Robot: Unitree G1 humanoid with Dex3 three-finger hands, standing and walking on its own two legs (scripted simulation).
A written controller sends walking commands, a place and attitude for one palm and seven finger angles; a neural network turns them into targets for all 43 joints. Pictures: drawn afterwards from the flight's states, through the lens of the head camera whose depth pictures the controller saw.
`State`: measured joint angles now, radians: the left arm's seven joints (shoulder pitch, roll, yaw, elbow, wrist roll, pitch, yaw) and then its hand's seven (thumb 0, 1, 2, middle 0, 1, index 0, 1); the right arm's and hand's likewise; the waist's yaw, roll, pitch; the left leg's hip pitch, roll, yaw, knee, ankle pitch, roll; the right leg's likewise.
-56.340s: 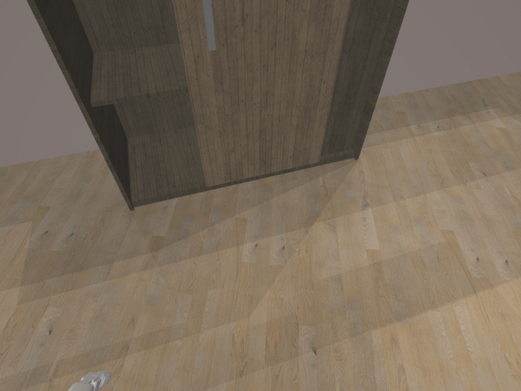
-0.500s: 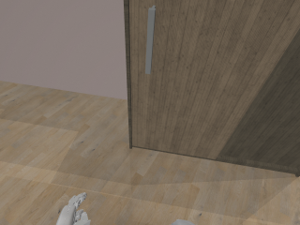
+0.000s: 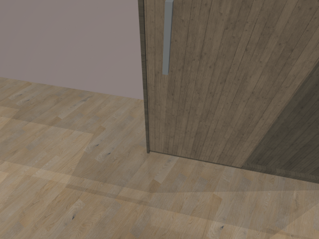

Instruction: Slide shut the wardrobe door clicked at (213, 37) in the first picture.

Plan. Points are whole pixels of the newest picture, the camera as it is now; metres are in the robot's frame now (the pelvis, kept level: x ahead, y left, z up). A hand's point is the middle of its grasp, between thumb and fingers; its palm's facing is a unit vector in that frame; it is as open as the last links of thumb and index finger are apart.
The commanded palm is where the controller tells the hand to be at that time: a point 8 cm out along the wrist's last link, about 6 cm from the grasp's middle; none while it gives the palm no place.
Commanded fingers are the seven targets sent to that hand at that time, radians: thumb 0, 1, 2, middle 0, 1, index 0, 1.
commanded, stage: let the arm hang, fingers relaxed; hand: right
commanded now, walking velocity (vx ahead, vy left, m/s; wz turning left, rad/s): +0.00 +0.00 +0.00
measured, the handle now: (168, 39) +0.74 +0.04 +0.14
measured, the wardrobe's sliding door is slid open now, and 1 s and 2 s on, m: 0.00 0.00 0.00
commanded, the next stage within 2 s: look to check the result in 0.80 s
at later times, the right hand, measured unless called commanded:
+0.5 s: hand out of the picture +0.04 -0.20 -0.16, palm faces -0.05 +0.98 -0.21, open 7.4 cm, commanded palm none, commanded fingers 0.00 -0.90 -0.90 0.20 0.30 0.20 0.30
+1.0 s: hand out of the picture +0.05 -0.20 -0.16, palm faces -0.06 +0.98 -0.20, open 7.4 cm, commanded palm none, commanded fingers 0.00 -0.90 -0.90 0.20 0.30 0.20 0.30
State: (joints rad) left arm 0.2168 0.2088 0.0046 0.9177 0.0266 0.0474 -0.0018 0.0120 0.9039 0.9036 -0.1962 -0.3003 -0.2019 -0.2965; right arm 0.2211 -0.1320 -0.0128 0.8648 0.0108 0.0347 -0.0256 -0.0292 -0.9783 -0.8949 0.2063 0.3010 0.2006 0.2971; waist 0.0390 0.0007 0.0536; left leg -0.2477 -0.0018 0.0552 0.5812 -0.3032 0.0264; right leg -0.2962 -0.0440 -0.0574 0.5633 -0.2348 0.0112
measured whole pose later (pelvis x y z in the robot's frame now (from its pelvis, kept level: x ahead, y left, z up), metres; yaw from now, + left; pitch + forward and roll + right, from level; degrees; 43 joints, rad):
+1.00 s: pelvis +0.03 -0.03 +0.01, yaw +3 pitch -1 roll +0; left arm 0.22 0.16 0.01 1.13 0.02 0.01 0.02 0.01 0.90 0.90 -0.20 -0.30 -0.20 -0.30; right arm 0.22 -0.16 0.00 1.15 -0.02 0.00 -0.03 0.01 -0.91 -0.90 0.20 0.30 0.19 0.30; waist 0.01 -0.01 0.07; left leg -0.13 0.02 0.00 0.38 -0.23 -0.02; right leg -0.17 -0.02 -0.12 0.38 -0.20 -0.02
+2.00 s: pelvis +0.04 -0.02 +0.02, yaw +2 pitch -1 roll +0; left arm 0.09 0.32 0.02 1.11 0.01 0.01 0.00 0.01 0.90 0.90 -0.20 -0.30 -0.20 -0.30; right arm 0.10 -0.31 -0.01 1.13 -0.02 -0.02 -0.01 0.01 -0.91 -0.90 0.20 0.30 0.20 0.30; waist 0.01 0.00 0.08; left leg -0.08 0.01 0.00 0.30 -0.20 -0.01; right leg -0.12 -0.02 -0.11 0.32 -0.17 -0.01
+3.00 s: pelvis +0.05 +0.00 +0.02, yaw +3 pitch -1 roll +0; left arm 0.10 0.34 0.01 1.11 0.01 0.01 0.01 0.01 0.90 0.90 -0.20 -0.30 -0.20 -0.30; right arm 0.09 -0.32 0.00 1.13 -0.01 -0.02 0.00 0.01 -0.91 -0.90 0.20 0.30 0.20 0.30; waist 0.02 -0.01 0.08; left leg -0.05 -0.02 0.01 0.28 -0.21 0.02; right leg -0.09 -0.05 -0.11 0.29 -0.18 0.02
